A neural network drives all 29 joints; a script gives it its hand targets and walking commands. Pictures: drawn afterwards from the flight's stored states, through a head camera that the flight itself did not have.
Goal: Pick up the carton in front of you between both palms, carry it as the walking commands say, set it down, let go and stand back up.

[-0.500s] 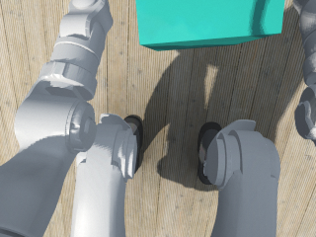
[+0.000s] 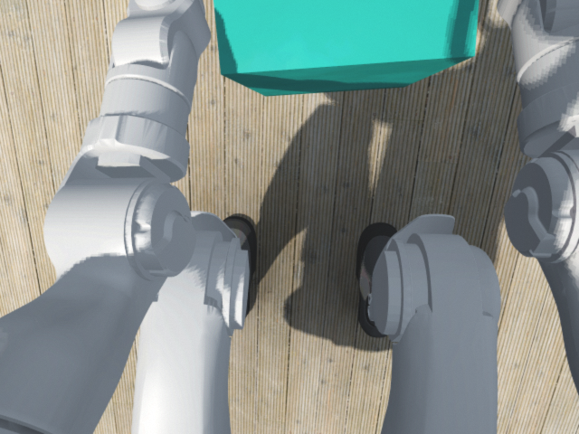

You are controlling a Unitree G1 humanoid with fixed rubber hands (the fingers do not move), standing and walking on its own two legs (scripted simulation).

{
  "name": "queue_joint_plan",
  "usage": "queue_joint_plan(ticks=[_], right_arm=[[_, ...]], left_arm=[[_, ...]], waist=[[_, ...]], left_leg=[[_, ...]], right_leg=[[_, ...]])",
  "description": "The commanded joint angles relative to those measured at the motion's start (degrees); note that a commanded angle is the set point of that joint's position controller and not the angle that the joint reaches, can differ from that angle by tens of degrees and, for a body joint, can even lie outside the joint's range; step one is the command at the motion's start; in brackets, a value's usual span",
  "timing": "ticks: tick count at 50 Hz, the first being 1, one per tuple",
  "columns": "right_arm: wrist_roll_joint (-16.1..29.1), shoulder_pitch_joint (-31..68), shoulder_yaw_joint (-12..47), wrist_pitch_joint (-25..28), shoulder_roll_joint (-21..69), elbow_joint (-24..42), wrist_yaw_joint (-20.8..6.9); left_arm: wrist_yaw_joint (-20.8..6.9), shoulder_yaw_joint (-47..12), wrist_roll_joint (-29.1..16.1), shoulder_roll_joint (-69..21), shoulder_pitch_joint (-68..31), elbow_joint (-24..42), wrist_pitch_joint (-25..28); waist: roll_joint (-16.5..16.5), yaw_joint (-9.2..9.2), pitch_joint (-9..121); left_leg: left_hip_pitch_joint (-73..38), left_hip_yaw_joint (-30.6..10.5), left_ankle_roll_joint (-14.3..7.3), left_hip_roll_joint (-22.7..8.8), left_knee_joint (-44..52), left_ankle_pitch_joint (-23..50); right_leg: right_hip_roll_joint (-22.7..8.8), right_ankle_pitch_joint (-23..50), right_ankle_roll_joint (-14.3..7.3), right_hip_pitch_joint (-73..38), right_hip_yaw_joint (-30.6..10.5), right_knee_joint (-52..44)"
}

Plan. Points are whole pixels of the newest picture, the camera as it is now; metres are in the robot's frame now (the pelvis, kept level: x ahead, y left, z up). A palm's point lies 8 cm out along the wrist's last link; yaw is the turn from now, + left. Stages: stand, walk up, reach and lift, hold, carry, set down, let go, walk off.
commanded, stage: reach and lift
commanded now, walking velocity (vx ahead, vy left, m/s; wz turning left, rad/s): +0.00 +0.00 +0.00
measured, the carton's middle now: out of the picture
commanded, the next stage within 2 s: none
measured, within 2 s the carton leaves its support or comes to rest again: leaves its support in 0.08 s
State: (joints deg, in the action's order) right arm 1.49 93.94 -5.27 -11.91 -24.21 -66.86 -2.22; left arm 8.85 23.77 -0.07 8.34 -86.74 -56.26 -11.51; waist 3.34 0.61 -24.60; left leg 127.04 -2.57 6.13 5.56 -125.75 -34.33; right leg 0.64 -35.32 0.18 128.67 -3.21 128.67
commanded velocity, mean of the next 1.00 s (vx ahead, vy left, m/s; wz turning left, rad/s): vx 0.00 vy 0.00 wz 0.00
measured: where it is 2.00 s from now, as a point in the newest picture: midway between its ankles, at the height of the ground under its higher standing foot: (302, 292)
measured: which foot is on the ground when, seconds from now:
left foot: down 0.00-1.00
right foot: down 0.00-1.00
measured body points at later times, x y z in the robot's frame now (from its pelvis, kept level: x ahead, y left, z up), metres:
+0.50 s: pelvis -0.01 +0.01 +0.08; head +0.28 -0.04 +0.42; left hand +0.52 +0.09 +0.00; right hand +0.52 -0.21 +0.00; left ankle +0.12 +0.14 -0.33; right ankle +0.10 -0.12 -0.33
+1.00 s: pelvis +0.02 +0.01 +0.20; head +0.23 -0.03 +0.59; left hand +0.49 +0.10 +0.15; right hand +0.48 -0.20 +0.14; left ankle +0.12 +0.14 -0.33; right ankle +0.10 -0.12 -0.33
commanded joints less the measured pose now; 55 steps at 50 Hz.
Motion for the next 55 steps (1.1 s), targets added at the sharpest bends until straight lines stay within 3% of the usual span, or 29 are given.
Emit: queue_joint_plan(ticks=[1,6,10,13,18,21,28,37,44,55], right_arm=[[5.3,22.5,11.5,0.4,55.6,13.4,-14.7],[9.6,25.9,17.6,-0.3,62.1,26.5,-12.5],[8.9,22.1,19.4,-3.2,69.1,32.2,-10.7],[6.0,15.5,17.6,-5.5,72.6,29.1,-10.3],[-2.7,9.3,7.2,-7.6,73.9,15.8,-12.0],[-6.1,10.0,2.6,-7.9,73.2,13.4,-12.8],[-7.9,10.8,0.9,-8.0,75.1,15.3,-12.5],[-4.5,5.5,8.9,-10.5,82.4,23.2,-12.6],[-3.1,-2.3,12.9,-10.4,85.9,25.8,-12.1],[-4.8,-14.4,12.5,-8.2,88.0,25.1,-11.0]], left_arm=[[-14.5,-19.6,-6.5,-53.7,-30.6,9.1,0.3],[-12.7,-27.0,-10.6,-59.1,-32.8,17.3,-0.4],[-11.8,-31.0,-9.7,-61.8,-33.4,25.9,-2.5],[-11.9,-30.5,-6.9,-61.8,-31.2,27.2,-4.1],[-13.7,-20.0,2.9,-62.2,-23.2,16.6,-6.8],[-14.6,-15.8,6.4,-62.1,-22.3,14.2,-7.7],[-16.0,-17.8,6.1,-65.4,-23.3,15.7,-8.3],[-18.5,-25.9,2.3,-70.7,-16.2,20.1,-10.7],[-19.2,-29.9,1.0,-73.0,-7.1,20.5,-10.6],[-18.9,-30.6,2.8,-74.7,6.1,18.4,-8.6]], waist=[[-4.6,2.63,70.5],[-7.4,2.91,96.0],[-10.2,1.99,111.8],[-9.7,0.93,106.0],[-7.8,-1.18,81.6],[-7.1,-1.48,79.0],[-5.7,0.31,87.3],[-6.6,0.21,98.9],[-7.0,-0.26,94.6],[-4.8,-0.24,82.9]], left_leg=[[-29.0,9.4,-4.1,4.0,5.5,23.8],[-32.8,10.1,-3.6,4.6,6.5,31.1],[-32.7,11.2,-3.0,5.4,10.4,31.3],[-31.9,11.1,-3.2,5.9,14.3,26.0],[-28.2,10.0,-3.7,5.4,21.9,10.7],[-29.5,9.7,-3.9,5.4,25.6,8.4],[-34.4,9.7,-3.2,5.4,31.6,8.6],[-43.5,9.5,-2.9,5.5,37.3,15.0],[-49.0,8.0,-3.0,5.5,43.1,17.5],[-60.1,5.0,-3.4,5.1,54.7,17.2]], right_leg=[[3.9,27.5,-0.5,-33.7,5.2,-11.3],[4.7,41.5,0.1,-51.6,5.4,-11.2],[6.0,46.9,1.2,-62.0,5.9,-13.3],[6.9,38.1,1.8,-55.8,6.9,-17.7],[7.3,14.5,1.2,-36.0,8.0,-26.7],[7.6,10.3,0.6,-34.4,8.0,-30.3],[7.9,12.1,0.4,-43.5,8.0,-35.9],[8.3,21.0,1.6,-57.3,8.1,-41.4],[8.6,23.8,2.0,-63.0,6.9,-46.6],[8.6,22.9,1.4,-71.6,4.5,-57.6]])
